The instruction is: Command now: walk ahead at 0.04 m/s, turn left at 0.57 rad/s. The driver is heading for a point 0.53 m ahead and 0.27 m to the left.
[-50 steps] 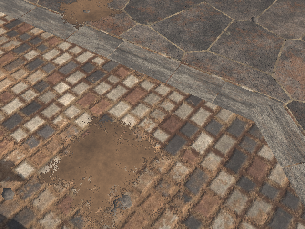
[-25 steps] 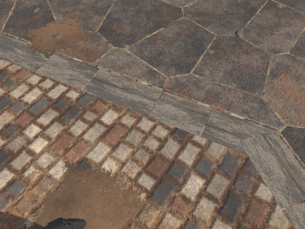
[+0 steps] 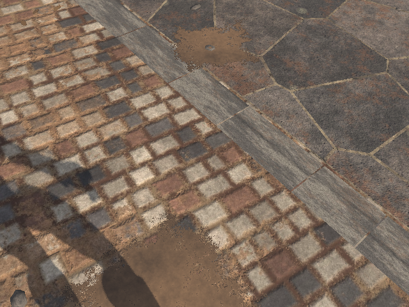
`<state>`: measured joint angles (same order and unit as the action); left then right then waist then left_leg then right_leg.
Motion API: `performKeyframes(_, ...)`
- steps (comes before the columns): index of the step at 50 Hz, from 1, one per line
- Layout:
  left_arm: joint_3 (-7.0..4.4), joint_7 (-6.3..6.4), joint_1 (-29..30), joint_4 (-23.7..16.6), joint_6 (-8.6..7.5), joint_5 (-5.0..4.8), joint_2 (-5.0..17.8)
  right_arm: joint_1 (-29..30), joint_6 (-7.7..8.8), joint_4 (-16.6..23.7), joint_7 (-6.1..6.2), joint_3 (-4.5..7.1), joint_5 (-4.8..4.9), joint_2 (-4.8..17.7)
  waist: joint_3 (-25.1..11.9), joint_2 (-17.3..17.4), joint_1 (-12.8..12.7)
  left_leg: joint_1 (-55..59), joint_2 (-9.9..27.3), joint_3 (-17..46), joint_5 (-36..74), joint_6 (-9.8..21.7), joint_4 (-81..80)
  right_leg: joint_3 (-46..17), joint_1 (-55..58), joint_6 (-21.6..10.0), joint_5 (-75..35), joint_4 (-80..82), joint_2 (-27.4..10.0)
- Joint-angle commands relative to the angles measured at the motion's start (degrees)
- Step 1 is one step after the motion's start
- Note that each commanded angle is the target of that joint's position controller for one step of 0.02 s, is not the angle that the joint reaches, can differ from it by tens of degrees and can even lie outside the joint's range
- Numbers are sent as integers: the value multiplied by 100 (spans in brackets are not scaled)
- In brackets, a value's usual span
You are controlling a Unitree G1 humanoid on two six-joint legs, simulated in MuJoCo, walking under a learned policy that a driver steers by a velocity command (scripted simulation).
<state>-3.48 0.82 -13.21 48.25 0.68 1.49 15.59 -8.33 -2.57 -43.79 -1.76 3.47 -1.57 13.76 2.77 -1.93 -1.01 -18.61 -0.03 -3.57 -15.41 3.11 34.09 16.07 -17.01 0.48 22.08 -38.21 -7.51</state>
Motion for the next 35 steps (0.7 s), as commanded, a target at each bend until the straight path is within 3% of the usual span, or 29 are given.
performKeyframes(1,-97,64,203,-631,167,26,502,-1184,127,139,140,476,66,1651,-633,1269,601,1461,2217,2989,3149,1566,-1596,-1260,-1765,266,1607,-2341,500)
performKeyframes(2,-103,58,200,-631,201,-54,450,-974,99,122,187,387,77,1392,-523,1024,382,1279,1895,2496,3027,1518,-1534,-1503,-1798,247,1194,-2579,462)
performKeyframes(3,-97,51,147,-571,162,-111,412,-529,57,193,217,312,77,1156,-333,885,172,1039,1496,2084,2595,1269,-1601,-1657,-1728,199,653,-2421,397)
performKeyframes(5,-152,43,24,-496,118,35,575,17,33,375,247,222,131,867,-436,974,5,1014,1058,1744,2627,1038,-1564,-1639,-1554,159,104,-2340,484)
performKeyframes(8,-141,22,-2,-538,167,0,470,-221,86,352,185,247,138,986,-680,657,47,1138,1040,1872,2720,1091,-1509,-1703,-1419,197,50,-2174,599)
performKeyframes(13,-93,69,333,-752,210,-37,418,-482,64,319,167,308,68,1149,-542,854,260,1078,1030,2437,1594,1155,-1590,-1813,-1301,200,141,-1273,703)
performKeyframes(16,-71,90,388,-849,163,-79,418,-443,35,341,126,343,38,1226,-566,867,286,885,961,2704,1507,1111,-1506,-1823,-902,132,193,-781,846)
performKeyframes(19,-59,121,219,-898,101,-133,442,-299,7,364,82,363,36,1246,-629,936,215,736,876,3031,1749,962,-1391,-1821,-346,16,252,-140,1014)
performKeyframes(21,-41,159,-156,-835,41,-149,397,-66,-20,385,69,363,89,1220,-635,907,-27,443,658,3108,1617,682,-1230,-1781,394,-94,-197,936,1116)
performKeyframes(22,-60,201,-398,-783,-5,-116,474,32,-22,416,93,339,150,1134,-617,759,-174,48,410,2998,1066,385,-1040,-1906,981,-167,-613,1805,937)
performKeyframes(23,-152,257,-419,-829,-32,-16,963,-125,4,481,118,252,185,783,-606,-170,-49,-587,-123,2395,-188,10,-212,-2999,1414,-435,-155,2530,-240)
performKeyframes(24,-259,229,146,-1023,4,14,1494,-288,23,524,161,249,168,685,-358,-1357,127,-1437,-1166,990,-1531,-214,1002,-4422,1120,-1088,-612,2870,-1474)
performKeyframes(25,-215,183,158,-1064,20,59,1212,-253,8,442,164,345,-56,1129,-287,-766,103,-1175,-628,1047,-1660,-268,2198,-4178,556,-1455,-1328,2646,-1631)
performKeyframes(26,-90,160,452,-1128,9,7,797,-374,-15,323,119,397,-26,1157,-220,-378,303,-978,-581,1099,-1360,-268,2674,-3609,345,-1392,-1682,2516,-1256)
performKeyframes(27,-39,145,731,-1183,12,-10,625,-559,-61,211,75,397,-6,1103,-119,-283,446,-933,-544,1019,-1031,-317,3048,-2993,278,-1205,-1924,2410,-862)
performKeyframes(29,-25,178,796,-1238,-7,-10,594,-708,-125,149,-38,370,29,1022,-198,-604,412,-1168,-489,825,-753,-473,3313,-2347,716,-1075,-2474,2221,-494)
performKeyframes(30,-33,175,631,-1207,-8,-5,606,-608,-136,174,-62,344,52,985,-216,-581,288,-1256,-455,732,-733,-556,3212,-2201,929,-1097,-2698,2149,-468)
performKeyframes(33,-99,175,72,-1040,-17,-18,743,-184,-171,354,-91,269,75,861,-294,-575,-49,-1456,-314,606,-869,-700,2599,-2144,1648,-1244,-3183,1963,-710)
performKeyframes(35,-142,145,-33,-983,-17,-2,839,-70,-194,431,-109,221,88,792,-356,-664,-121,-1252,-212,498,-1019,-692,2101,-2040,1770,-1265,-3339,1862,-824)
